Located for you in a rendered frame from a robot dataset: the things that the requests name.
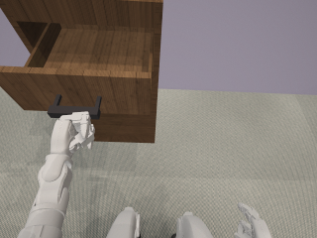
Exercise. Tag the robot thigh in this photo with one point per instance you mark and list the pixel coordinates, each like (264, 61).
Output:
(190, 226)
(126, 225)

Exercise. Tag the handle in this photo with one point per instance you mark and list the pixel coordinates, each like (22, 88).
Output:
(56, 110)

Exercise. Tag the left robot forearm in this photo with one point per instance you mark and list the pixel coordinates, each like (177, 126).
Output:
(50, 205)

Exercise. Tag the right robot hand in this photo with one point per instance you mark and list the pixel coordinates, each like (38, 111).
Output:
(257, 229)

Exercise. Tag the cabinet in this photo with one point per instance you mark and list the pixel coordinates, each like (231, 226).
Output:
(30, 17)

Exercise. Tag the right robot thigh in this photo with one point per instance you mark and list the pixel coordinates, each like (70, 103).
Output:
(190, 226)

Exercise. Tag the left robot thigh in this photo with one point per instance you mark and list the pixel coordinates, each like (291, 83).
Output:
(126, 225)

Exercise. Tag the drawer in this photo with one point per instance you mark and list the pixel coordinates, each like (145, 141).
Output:
(81, 62)

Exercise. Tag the left robot hand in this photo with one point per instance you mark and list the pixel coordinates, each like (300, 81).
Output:
(75, 126)

